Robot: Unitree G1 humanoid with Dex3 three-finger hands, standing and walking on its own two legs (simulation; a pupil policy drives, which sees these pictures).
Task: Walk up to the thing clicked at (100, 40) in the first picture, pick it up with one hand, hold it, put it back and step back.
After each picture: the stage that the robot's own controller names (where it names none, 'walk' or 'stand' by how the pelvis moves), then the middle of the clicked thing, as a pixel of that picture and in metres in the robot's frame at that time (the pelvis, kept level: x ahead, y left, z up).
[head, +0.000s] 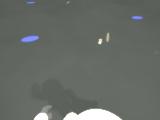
stand; (100, 41) +1.83 -0.19 -0.72
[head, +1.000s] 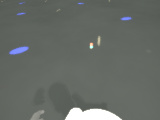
walk; (91, 45) +1.70 +0.16 -0.70
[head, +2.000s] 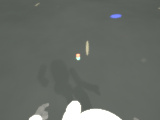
walk; (78, 56) +1.11 +0.31 -0.71
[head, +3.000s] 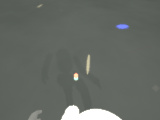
walk; (76, 77) +0.68 +0.22 -0.70
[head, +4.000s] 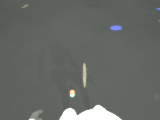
walk; (72, 93) +0.41 +0.17 -0.71
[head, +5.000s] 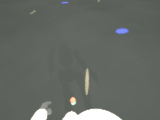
stand; (73, 101) +0.33 +0.19 -0.71
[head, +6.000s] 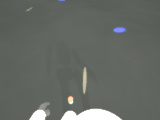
stand; (70, 100) +0.32 +0.20 -0.71
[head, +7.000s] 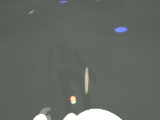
stand; (73, 100) +0.34 +0.19 -0.73
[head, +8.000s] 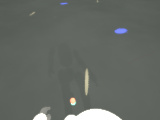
stand; (73, 101) +0.33 +0.20 -0.73
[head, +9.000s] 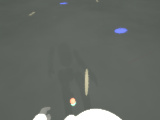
go down; (73, 102) +0.32 +0.20 -0.73
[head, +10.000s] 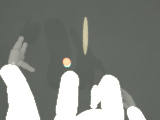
go down; (66, 62) +0.42 +0.19 -0.35
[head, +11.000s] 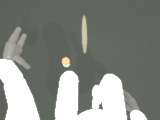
approach; (66, 62) +0.42 +0.19 -0.31
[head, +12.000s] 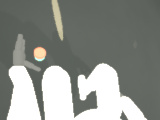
close in; (39, 54) +0.42 +0.23 -0.23
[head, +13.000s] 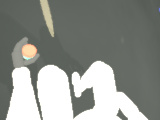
close; (29, 53) +0.42 +0.25 -0.23
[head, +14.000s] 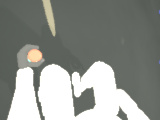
lift; (34, 56) +0.39 +0.23 -0.23
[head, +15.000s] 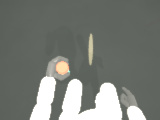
lift; (63, 70) +0.32 +0.19 -0.01
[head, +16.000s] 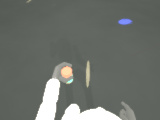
hold; (67, 75) +0.31 +0.17 +0.01
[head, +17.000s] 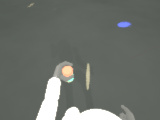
hold; (68, 74) +0.32 +0.17 +0.01
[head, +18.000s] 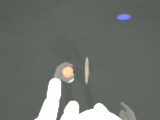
crouch; (68, 75) +0.33 +0.16 -0.03
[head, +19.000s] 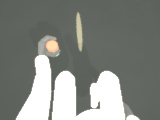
lower; (53, 49) +0.47 +0.22 -0.08
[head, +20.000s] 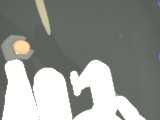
lower; (22, 49) +0.44 +0.26 -0.23
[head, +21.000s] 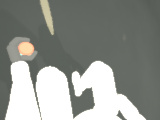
lower; (26, 50) +0.42 +0.26 -0.23
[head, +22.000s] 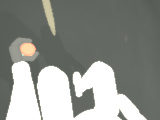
lower; (28, 51) +0.42 +0.26 -0.23
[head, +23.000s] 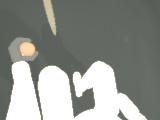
lower; (27, 51) +0.42 +0.26 -0.23
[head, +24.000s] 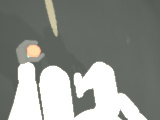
draw back; (33, 53) +0.42 +0.24 -0.23
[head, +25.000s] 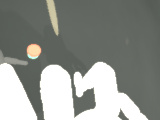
rise; (33, 52) +0.41 +0.24 -0.23
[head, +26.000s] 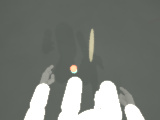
walk; (73, 69) +0.42 +0.17 -0.43
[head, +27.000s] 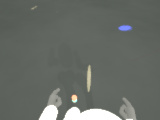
stand; (74, 98) +0.35 +0.16 -0.66
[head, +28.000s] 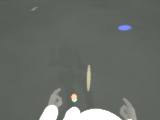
stand; (74, 98) +0.36 +0.17 -0.67
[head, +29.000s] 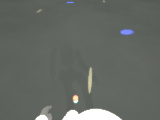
stand; (75, 99) +0.36 +0.16 -0.71
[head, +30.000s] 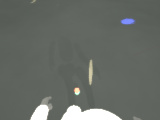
walk; (77, 91) +0.39 +0.15 -0.71
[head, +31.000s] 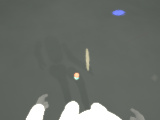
walk; (76, 76) +0.56 +0.15 -0.70
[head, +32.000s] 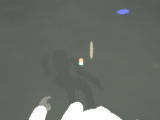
walk; (81, 62) +0.89 +0.20 -0.69
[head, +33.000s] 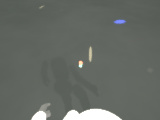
stand; (80, 64) +0.98 +0.20 -0.71
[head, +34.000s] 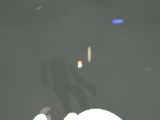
stand; (79, 64) +0.99 +0.21 -0.73
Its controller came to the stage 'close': yes
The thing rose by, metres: 0.73
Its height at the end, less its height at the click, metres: +0.00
